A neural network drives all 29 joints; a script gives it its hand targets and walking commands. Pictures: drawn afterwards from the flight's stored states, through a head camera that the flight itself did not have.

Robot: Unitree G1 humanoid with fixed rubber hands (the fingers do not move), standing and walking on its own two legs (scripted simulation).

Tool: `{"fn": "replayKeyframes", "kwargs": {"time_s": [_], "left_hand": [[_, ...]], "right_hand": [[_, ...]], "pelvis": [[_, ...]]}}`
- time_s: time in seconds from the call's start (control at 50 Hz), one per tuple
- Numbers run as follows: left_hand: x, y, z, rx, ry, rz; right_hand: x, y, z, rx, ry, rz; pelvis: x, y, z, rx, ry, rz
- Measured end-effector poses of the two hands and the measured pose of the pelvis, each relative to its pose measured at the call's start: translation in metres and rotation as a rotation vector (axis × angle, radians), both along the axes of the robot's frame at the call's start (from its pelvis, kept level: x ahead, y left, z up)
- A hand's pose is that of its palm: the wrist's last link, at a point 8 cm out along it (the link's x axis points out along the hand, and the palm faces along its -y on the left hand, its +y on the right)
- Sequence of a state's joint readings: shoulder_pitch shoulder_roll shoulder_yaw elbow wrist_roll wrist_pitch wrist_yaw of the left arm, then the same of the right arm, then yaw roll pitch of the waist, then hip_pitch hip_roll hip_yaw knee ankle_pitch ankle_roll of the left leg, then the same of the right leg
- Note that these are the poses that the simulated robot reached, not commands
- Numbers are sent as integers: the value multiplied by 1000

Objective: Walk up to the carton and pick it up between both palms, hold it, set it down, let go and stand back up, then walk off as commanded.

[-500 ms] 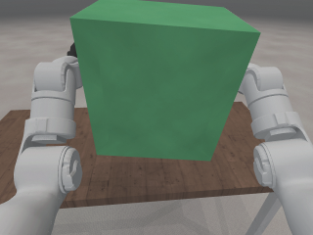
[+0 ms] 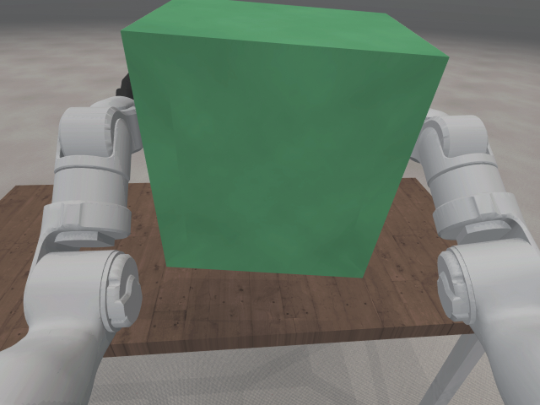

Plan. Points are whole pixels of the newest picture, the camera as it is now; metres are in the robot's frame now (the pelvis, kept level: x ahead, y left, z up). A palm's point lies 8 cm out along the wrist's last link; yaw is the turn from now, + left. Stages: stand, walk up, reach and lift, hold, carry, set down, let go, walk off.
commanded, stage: hold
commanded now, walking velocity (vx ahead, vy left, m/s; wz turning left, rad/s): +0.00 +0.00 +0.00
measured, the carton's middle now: (274, 142) +0.37 -0.02 +0.29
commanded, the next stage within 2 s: none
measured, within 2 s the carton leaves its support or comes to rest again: neither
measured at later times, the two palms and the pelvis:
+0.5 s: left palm (137, 113) +0.38 +0.16 +0.33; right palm (411, 130) +0.37 -0.21 +0.31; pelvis +0.00 +0.00 +0.00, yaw +0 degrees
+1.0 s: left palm (130, 116) +0.38 +0.17 +0.33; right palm (406, 126) +0.37 -0.20 +0.32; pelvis +0.00 +0.00 +0.00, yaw +0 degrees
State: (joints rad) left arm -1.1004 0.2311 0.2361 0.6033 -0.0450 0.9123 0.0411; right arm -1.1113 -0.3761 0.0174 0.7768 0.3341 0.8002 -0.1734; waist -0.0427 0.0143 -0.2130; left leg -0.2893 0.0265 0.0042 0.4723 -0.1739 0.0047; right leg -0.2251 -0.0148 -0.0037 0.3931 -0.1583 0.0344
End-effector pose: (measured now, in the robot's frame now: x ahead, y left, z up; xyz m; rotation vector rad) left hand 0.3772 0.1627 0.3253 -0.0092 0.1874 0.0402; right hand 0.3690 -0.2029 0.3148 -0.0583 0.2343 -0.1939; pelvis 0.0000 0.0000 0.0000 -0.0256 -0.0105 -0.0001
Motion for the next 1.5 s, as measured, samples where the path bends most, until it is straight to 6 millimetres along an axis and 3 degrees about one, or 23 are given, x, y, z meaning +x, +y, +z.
{"fn": "replayKeyframes", "kwargs": {"time_s": [1.5], "left_hand": [[0, -3, 4, 23, -9, 6]], "right_hand": [[1, -2, -3, 13, 0, 8]], "pelvis": [[0, 0, 0, 0, 1, 2]]}}
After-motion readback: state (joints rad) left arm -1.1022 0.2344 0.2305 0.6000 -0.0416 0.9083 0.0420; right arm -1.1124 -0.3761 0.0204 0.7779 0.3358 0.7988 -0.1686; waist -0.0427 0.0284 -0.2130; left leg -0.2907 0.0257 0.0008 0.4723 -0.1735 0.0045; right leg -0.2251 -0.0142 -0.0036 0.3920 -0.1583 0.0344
